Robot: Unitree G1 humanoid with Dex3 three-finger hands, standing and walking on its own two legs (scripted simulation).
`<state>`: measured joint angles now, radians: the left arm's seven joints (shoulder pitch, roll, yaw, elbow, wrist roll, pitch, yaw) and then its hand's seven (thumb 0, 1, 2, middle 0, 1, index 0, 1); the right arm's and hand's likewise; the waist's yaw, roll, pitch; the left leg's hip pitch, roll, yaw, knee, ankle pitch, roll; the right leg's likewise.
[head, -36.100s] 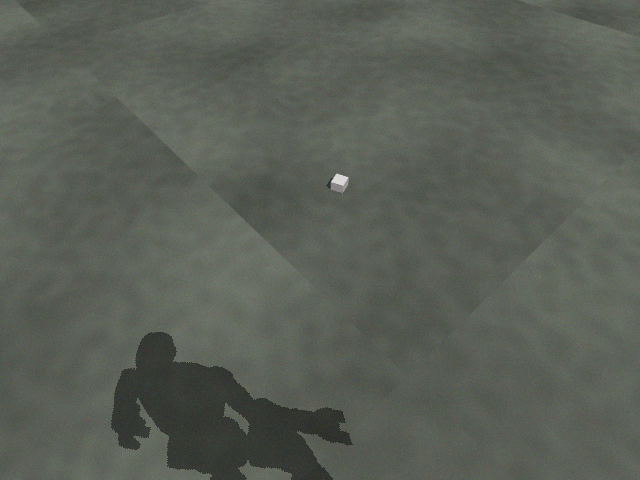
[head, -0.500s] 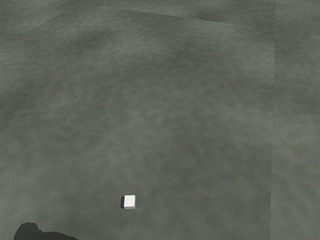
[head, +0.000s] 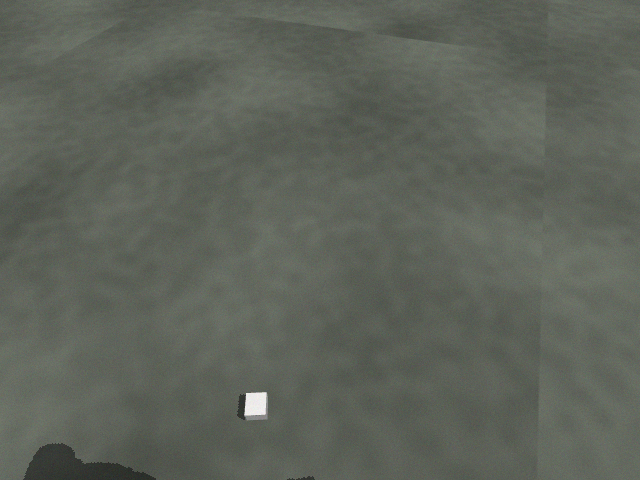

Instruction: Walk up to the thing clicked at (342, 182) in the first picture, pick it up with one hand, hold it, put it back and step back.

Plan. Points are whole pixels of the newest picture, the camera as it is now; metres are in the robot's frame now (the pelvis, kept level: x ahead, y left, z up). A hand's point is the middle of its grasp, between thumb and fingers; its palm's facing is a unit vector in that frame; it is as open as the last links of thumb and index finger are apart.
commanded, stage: stand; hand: left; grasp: from above
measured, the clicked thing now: (256, 406) +0.46 +0.22 -0.76
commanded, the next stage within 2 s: step back in 0.50 s
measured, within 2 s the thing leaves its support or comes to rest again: neither
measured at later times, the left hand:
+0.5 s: hand out of the picture +0.07 +0.25 -0.16, palm faces -0.01 -0.94 -0.34, open 7.4 cm
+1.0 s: hand out of the picture +0.08 +0.30 -0.18, palm faces -0.05 -0.93 -0.35, open 7.4 cm
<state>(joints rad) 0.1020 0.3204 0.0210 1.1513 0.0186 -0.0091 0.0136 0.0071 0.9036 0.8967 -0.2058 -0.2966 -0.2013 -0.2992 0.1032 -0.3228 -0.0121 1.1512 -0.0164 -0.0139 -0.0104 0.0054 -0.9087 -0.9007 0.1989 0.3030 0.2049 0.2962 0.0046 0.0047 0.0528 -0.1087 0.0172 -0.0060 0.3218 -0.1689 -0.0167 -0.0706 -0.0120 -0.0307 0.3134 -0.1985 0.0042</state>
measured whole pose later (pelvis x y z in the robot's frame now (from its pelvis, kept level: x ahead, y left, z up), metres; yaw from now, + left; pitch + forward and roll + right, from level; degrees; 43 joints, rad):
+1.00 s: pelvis -0.07 +0.05 -0.01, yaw -1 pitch -1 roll -1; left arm 0.04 0.39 0.06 0.90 0.01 0.06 0.03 0.01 0.91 0.90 -0.20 -0.30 -0.20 -0.30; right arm 0.13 -0.34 -0.04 0.95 -0.03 0.02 -0.02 0.01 -0.91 -0.90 0.20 0.30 0.21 0.30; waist -0.02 -0.05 0.20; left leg -0.28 -0.03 0.01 0.55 -0.26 0.06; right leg -0.45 0.12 0.16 1.11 -0.50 -0.01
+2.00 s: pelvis -0.35 +0.03 -0.03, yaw -5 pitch -3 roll +0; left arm 0.21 0.41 0.09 0.86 0.02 0.06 0.01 0.01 0.90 0.90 -0.21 -0.30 -0.20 -0.30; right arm 0.08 -0.37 -0.04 0.80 -0.03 0.02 -0.01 0.01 -0.90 -0.90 0.20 0.30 0.21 0.30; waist 0.04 -0.03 0.19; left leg -0.39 0.05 0.02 0.61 -0.17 0.00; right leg -0.26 0.03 0.09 0.81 -0.48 0.03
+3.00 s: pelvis -0.66 +0.00 -0.02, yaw -1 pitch -2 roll +0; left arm 0.27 0.37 0.07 0.95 0.06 -0.01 0.00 0.01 0.90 0.90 -0.21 -0.30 -0.21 -0.30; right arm 0.25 -0.41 -0.06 0.96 -0.03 0.04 0.01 0.01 -0.91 -0.90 0.20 0.30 0.20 0.30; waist 0.04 0.05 0.05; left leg -0.35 -0.02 -0.10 0.83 -0.43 -0.03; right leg -0.24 -0.01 -0.01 0.60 -0.34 -0.01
